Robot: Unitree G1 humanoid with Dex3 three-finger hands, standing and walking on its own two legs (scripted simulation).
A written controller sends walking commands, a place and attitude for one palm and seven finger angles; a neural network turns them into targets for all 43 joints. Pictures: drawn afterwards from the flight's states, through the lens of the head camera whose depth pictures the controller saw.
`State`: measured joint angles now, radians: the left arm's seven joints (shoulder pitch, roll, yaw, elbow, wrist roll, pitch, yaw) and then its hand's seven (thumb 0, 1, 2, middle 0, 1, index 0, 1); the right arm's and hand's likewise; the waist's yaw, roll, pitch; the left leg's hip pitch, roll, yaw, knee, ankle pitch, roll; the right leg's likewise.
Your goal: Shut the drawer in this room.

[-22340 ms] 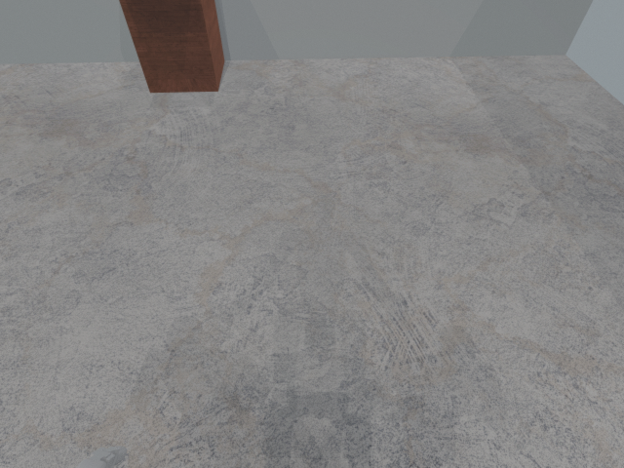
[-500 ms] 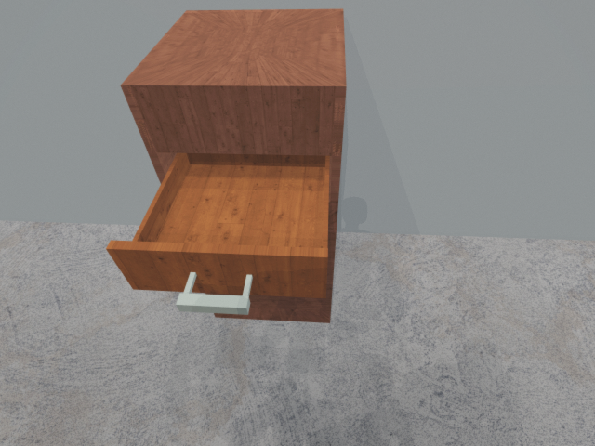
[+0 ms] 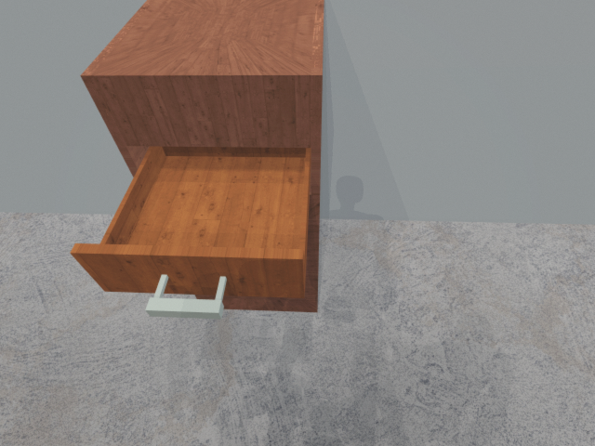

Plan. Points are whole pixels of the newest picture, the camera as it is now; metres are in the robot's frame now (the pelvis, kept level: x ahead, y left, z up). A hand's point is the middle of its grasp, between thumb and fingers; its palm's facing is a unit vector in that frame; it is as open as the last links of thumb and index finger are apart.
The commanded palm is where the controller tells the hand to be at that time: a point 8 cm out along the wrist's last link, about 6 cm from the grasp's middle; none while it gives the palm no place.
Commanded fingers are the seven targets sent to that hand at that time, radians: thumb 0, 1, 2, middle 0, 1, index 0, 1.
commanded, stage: come to a stop and stand still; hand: left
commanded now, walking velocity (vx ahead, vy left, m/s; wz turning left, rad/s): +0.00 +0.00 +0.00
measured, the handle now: (189, 295) +0.36 +0.21 -0.07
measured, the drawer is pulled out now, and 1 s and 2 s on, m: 0.28 0.28 0.28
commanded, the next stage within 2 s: look again from close up in 0.22 s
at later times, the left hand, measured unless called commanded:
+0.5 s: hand out of the picture +0.00 +0.15 -0.17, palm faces +0.04 -0.98 -0.21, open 7.3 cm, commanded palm none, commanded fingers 0.00 0.90 0.90 -0.20 -0.30 -0.20 -0.30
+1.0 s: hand out of the picture -0.02 +0.15 -0.17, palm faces +0.06 -0.98 -0.18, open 7.4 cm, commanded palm none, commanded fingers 0.00 0.90 0.90 -0.20 -0.30 -0.20 -0.30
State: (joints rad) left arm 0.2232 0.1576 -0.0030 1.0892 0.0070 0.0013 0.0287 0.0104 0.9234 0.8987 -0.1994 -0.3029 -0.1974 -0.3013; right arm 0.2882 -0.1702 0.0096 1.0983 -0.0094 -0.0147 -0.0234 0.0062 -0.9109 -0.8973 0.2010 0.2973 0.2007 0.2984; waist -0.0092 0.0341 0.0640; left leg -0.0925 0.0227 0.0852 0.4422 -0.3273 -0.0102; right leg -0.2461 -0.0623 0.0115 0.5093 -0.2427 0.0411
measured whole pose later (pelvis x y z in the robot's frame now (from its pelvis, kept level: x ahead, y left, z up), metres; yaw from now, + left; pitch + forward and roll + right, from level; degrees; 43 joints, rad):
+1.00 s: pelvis -0.01 -0.02 +0.00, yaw +1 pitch -2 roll +0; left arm 0.29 0.13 0.00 1.12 0.01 0.00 0.02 0.01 0.92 0.90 -0.20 -0.30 -0.20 -0.30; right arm 0.33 -0.12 0.01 1.13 -0.01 -0.01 -0.02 0.00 -0.91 -0.90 0.20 0.30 0.20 0.30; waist 0.01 0.01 0.05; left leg -0.10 0.05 0.06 0.44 -0.30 -0.03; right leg -0.24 -0.04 -0.02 0.48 -0.21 0.01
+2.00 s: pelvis -0.02 -0.01 +0.00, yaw +0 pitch -2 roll +1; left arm 0.26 0.16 -0.01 1.03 0.01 0.01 0.02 0.01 0.91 0.90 -0.20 -0.30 -0.20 -0.30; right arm 0.29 -0.20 0.00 1.00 -0.02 0.00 -0.01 0.01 -0.92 -0.90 0.20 0.30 0.20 0.30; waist -0.01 0.05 0.03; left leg -0.13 0.03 0.09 0.48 -0.32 -0.02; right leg -0.28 -0.06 0.00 0.53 -0.23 0.02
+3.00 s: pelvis -0.01 -0.01 +0.00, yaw +1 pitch -1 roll +1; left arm 0.44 0.17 0.02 0.51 -0.10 0.02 0.08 0.03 0.95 0.90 -0.21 -0.32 -0.21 -0.31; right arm 0.36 -0.17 0.00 0.98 0.03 -0.17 -0.07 0.01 -0.92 -0.90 0.20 0.30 0.20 0.30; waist 0.01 0.02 0.03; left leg -0.14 0.04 0.06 0.49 -0.33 -0.02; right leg -0.27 -0.06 -0.03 0.53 -0.25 0.02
